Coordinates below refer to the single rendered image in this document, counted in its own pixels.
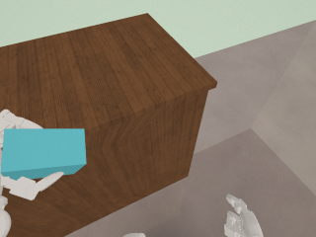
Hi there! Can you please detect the sponge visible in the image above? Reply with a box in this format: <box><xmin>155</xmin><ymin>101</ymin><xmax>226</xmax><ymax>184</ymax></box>
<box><xmin>0</xmin><ymin>128</ymin><xmax>87</xmax><ymax>181</ymax></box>

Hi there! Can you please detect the left robot forearm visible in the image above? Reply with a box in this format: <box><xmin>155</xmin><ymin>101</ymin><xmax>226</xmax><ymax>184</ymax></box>
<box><xmin>0</xmin><ymin>196</ymin><xmax>12</xmax><ymax>237</ymax></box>

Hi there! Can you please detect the table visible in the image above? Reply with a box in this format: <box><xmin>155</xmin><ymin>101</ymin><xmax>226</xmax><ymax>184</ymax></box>
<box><xmin>0</xmin><ymin>13</ymin><xmax>217</xmax><ymax>237</ymax></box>

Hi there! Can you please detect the right robot hand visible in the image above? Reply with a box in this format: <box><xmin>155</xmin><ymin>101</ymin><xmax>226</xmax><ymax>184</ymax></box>
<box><xmin>224</xmin><ymin>194</ymin><xmax>264</xmax><ymax>237</ymax></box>

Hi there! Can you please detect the left robot hand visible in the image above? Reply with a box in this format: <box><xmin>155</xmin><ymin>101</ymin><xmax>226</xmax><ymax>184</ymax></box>
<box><xmin>0</xmin><ymin>109</ymin><xmax>64</xmax><ymax>200</ymax></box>

